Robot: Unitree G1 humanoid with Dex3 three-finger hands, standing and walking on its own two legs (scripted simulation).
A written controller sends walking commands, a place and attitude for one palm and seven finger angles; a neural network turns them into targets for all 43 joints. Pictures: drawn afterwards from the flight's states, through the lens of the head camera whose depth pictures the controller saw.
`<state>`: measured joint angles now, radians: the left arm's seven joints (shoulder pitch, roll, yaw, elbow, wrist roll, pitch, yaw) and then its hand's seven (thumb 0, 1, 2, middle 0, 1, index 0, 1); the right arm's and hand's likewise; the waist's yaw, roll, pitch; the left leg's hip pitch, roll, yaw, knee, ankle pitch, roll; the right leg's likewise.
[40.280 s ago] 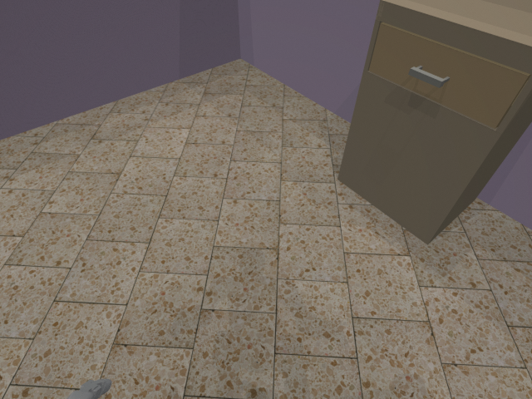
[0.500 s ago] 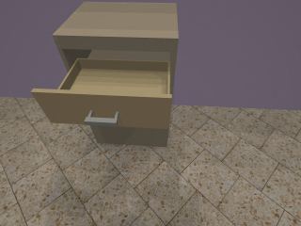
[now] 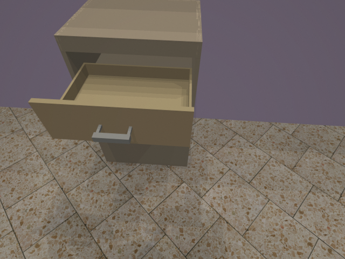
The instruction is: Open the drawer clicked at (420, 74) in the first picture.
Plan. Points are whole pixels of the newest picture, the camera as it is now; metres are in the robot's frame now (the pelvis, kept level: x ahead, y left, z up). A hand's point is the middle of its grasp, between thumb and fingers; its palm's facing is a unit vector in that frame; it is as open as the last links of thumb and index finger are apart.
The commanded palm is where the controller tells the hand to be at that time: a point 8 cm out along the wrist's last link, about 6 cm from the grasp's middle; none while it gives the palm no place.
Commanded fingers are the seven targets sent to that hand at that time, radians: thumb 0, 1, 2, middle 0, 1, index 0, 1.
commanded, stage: look to check the result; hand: left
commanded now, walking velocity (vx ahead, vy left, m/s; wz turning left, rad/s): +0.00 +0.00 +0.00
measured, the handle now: (113, 133) +0.49 +0.22 -0.05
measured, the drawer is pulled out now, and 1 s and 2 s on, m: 0.30 0.30 0.30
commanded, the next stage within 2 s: stand and wait in 0.44 s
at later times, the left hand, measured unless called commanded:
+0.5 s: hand out of the picture -0.01 +0.16 -0.18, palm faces +0.02 -0.98 -0.18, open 7.4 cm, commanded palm none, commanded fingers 0.00 0.90 0.90 -0.20 -0.30 -0.20 -0.30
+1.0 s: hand out of the picture +0.00 +0.16 -0.17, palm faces +0.02 -0.98 -0.20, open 7.4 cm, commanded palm none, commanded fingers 0.00 0.90 0.90 -0.20 -0.30 -0.20 -0.30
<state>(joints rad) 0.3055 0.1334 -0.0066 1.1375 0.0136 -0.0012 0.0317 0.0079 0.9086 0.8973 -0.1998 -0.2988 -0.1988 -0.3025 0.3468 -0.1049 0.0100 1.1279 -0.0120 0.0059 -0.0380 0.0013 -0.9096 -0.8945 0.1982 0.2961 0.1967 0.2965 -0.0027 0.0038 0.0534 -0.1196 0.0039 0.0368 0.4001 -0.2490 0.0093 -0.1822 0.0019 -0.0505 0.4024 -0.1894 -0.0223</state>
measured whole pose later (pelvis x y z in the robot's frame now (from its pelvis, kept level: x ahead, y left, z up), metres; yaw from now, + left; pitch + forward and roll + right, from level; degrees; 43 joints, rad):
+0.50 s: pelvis +0.00 -0.01 +0.00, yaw +0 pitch -2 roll +0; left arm 0.28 0.13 0.00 1.13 0.01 -0.01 0.03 0.01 0.91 0.90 -0.20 -0.30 -0.20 -0.30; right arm 0.31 -0.11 0.00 1.13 -0.01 0.01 -0.04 0.00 -0.91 -0.89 0.20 0.30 0.20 0.30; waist 0.00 0.01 0.06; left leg -0.11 0.01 0.04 0.38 -0.24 0.00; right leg -0.17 0.01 -0.05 0.39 -0.19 -0.03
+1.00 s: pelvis +0.01 -0.01 +0.00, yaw +0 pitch -2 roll +0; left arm 0.27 0.14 0.00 1.14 0.01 -0.01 0.03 0.01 0.91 0.90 -0.20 -0.30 -0.20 -0.30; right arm 0.31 -0.12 0.00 1.14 -0.01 0.01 -0.04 0.00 -0.91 -0.89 0.20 0.30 0.20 0.30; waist 0.00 0.01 0.06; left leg -0.10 0.02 0.03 0.37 -0.24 -0.01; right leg -0.16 0.02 -0.06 0.38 -0.19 -0.04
